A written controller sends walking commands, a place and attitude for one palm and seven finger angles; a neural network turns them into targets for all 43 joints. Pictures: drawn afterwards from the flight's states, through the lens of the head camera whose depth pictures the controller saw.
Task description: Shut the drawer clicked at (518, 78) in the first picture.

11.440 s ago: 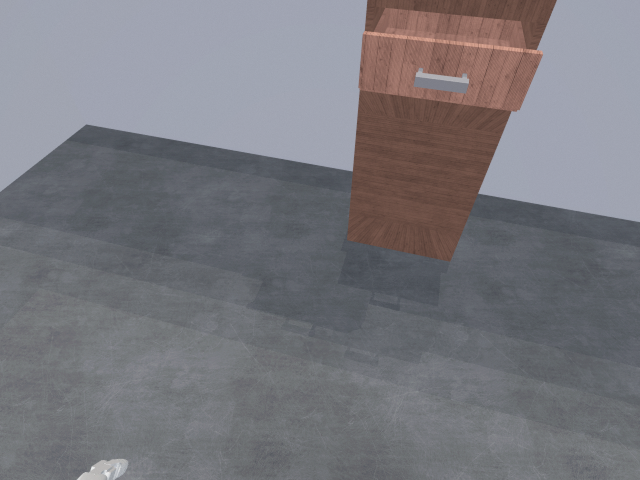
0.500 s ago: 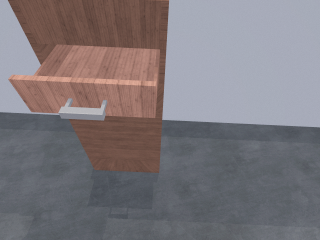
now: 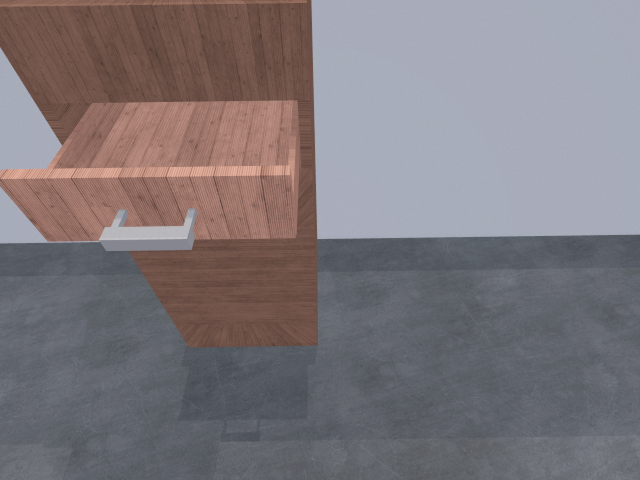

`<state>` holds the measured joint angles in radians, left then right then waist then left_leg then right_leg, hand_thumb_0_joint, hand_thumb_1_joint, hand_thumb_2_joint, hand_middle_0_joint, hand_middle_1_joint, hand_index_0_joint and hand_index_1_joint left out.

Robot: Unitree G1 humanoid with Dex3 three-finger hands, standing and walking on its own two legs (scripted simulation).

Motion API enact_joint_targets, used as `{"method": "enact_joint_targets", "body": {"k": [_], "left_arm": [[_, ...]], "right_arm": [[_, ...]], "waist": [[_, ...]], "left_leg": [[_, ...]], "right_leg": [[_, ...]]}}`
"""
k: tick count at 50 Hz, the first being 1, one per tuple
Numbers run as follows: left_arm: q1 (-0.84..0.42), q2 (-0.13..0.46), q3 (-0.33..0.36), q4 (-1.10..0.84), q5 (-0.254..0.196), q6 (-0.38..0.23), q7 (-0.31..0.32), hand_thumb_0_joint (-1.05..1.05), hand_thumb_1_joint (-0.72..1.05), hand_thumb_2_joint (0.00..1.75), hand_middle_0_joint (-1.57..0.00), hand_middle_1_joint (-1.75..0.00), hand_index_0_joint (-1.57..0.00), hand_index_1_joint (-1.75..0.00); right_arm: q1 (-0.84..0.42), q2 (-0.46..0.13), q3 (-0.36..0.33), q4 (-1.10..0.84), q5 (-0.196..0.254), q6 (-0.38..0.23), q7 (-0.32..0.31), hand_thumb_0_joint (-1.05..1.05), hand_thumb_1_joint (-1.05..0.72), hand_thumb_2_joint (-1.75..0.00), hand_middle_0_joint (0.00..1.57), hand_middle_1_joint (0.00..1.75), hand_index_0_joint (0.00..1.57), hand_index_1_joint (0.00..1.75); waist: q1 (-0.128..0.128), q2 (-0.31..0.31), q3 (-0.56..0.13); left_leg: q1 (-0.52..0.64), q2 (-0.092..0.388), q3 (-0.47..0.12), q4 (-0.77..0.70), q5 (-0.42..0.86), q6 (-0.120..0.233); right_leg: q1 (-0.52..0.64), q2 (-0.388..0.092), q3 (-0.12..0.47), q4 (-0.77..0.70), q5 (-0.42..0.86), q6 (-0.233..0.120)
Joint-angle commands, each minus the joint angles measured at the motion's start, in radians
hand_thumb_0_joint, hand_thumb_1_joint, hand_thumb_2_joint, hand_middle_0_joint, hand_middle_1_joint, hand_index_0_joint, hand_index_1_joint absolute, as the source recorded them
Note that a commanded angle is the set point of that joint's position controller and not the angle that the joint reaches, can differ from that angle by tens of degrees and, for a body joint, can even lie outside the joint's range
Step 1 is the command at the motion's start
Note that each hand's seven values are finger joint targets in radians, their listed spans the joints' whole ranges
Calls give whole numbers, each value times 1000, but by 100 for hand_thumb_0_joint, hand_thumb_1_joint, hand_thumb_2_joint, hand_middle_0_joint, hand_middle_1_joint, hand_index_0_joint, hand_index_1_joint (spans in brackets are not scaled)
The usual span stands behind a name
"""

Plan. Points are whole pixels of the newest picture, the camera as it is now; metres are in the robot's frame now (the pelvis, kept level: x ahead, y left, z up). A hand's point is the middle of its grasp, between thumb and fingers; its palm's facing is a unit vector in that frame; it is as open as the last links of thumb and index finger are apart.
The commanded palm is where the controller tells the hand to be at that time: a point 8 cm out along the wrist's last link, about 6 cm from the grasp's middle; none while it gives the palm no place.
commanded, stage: come to a stop and stand still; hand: left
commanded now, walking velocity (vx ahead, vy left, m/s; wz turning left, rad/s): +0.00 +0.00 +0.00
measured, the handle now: (152, 227) +0.42 +0.25 +0.08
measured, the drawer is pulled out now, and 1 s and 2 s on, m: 0.18 0.18 0.18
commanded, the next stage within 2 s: look again from close up in 0.42 s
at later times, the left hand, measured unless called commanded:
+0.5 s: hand out of the picture -0.02 +0.17 -0.16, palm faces +0.01 -0.98 -0.22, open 7.4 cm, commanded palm none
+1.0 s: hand out of the picture +0.00 +0.17 -0.17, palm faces +0.02 -0.98 -0.21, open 7.4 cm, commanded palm none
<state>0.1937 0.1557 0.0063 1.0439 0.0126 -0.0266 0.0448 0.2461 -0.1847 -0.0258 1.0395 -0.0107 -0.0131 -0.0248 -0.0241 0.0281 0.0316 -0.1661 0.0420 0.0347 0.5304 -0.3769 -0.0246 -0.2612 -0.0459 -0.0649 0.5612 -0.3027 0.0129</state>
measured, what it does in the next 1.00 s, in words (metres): stands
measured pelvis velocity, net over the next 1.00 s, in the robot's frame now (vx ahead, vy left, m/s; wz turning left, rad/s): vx -0.02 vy -0.01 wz -0.01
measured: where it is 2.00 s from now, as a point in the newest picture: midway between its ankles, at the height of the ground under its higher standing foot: outside the picture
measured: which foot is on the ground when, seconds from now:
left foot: down 0.00-1.00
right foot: down 0.00-1.00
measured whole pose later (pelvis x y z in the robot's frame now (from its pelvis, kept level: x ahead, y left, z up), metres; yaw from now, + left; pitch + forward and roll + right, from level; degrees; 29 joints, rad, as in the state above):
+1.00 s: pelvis -0.02 -0.01 +0.01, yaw +0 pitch -1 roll +0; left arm 0.25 0.17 0.00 1.12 0.01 -0.02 0.02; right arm 0.28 -0.14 0.01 1.13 -0.02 -0.02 -0.03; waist 0.00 0.01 0.03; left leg -0.13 0.05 0.04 0.45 -0.31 -0.04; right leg -0.24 -0.03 -0.06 0.50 -0.25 -0.01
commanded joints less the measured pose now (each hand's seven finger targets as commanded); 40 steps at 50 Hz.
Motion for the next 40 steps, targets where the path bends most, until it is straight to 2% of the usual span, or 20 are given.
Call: {"method": "enact_joint_targets", "body": {"k": [1, 3, 6, 8, 10, 13, 21, 25, 33, 40], "left_arm": [[55, 127, 19, -53, -5, -2, 4, 0, 90, 90, -20, -30, -20, -30], [46, 127, 15, -51, -2, 7, -2, 0, 90, 90, -20, -30, -20, -30], [47, 139, 10, -50, -2, 11, -11, 0, 90, 90, -20, -30, -20, -30], [45, 145, 9, -47, -1, 10, -14, 0, 90, 90, -20, -30, -20, -30], [51, 152, 10, -43, -3, 11, -17, 0, 90, 90, -20, -30, -20, -30], [59, 150, 9, -36, -3, 11, -19, 0, 90, 90, -20, -30, -20, -30], [95, 147, 8, 3, -6, 3, -21, 0, 90, 90, -20, -30, -20, -30], [104, 140, 7, 23, -6, 0, -19, 0, 90, 90, -20, -30, -20, -30], [111, 122, 8, 43, -4, 2, -16, 0, 90, 90, -20, -30, -20, -30], [108, 119, 11, 46, -3, 2, -16, 0, 90, 90, -20, -30, -20, -30]], "right_arm": [[84, -89, -6, -62, -7, -13, -2, 0, -90, -90, 20, 30, 20, 30], [64, -91, -1, -72, -8, -8, -3, 0, -90, -90, 20, 30, 20, 30], [53, -95, 5, -76, -7, -4, 1, 0, -90, -90, 20, 30, 20, 30], [67, -90, 8, -63, -8, -3, 3, 0, -90, -90, 20, 30, 20, 30], [70, -96, 10, -52, -8, -3, 4, 0, -90, -90, 20, 30, 20, 30], [86, -92, 15, -36, -8, -5, 4, 0, -90, -90, 20, 30, 20, 30], [112, -83, 23, 18, -5, -12, 2, 0, -90, -90, 20, 30, 20, 30], [123, -74, 24, 44, -3, -15, -1, 0, -90, -90, 20, 30, 20, 30], [136, -52, 22, 72, -2, -14, -5, 0, -90, -90, 20, 30, 20, 30], [129, -54, 19, 73, -2, -19, -9, 0, -90, -90, 20, 30, 20, 30]], "waist": [[12, 65, -48], [16, 21, 7], [15, -37, 63], [10, -63, 66], [12, -46, 72], [12, -52, 63], [21, -42, 25], [24, -32, 25], [25, -36, 37], [28, -9, 31]], "left_leg": [[-28, 85, -55, -67, 468, 48], [-60, 84, -60, -99, 350, 53], [-84, 57, -50, -134, 154, 50], [-69, 50, -45, -147, 121, 49], [-71, 47, -42, -155, 92, 47], [-74, 51, -47, -172, 80, 49], [-60, 49, -37, -158, 145, 41], [-58, 55, -36, -159, 181, 38], [-58, 57, -33, -162, 179, 36], [-58, 65, -33, -161, 215, 36]], "right_leg": [[82, -61, 49, -23, 322, -55], [58, -48, 55, -59, 214, -50], [16, -57, 91, -127, 95, -47], [1, -56, 102, -156, 39, -48], [-10, -56, 109, -173, -14, -46], [2, -51, 107, -185, -34, -45], [45, -66, 102, -174, 64, -49], [64, -68, 94, -160, 136, -51], [62, -65, 89, -165, 133, -51], [75, -64, 84, -143, 195, -51]]}}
